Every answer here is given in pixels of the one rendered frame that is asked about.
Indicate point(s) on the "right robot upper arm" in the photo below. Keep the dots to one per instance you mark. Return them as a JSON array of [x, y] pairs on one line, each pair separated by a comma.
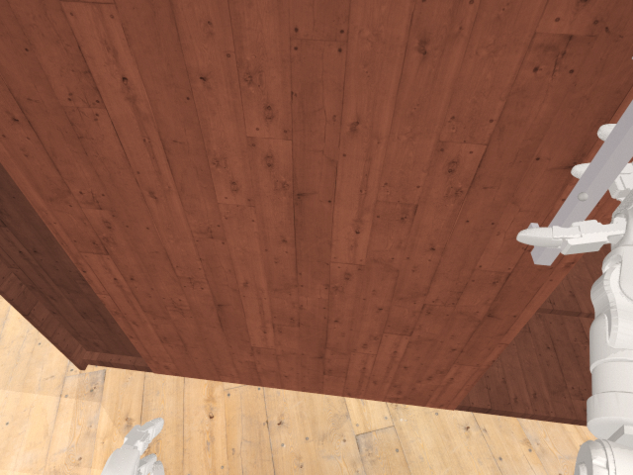
[[604, 457]]

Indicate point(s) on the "handle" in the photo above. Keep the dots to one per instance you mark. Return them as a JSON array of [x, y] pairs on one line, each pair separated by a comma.
[[610, 160]]

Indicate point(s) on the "robot left hand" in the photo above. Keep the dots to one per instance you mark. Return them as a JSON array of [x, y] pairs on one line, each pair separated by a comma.
[[126, 460]]

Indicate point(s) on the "wardrobe door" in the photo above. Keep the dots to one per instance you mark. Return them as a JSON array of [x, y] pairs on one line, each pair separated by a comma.
[[312, 195], [32, 253]]

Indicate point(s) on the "robot right forearm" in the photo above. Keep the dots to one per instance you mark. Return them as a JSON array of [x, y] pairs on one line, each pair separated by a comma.
[[610, 408]]

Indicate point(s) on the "robot right hand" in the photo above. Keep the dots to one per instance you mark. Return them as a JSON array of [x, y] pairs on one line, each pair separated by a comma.
[[588, 236]]

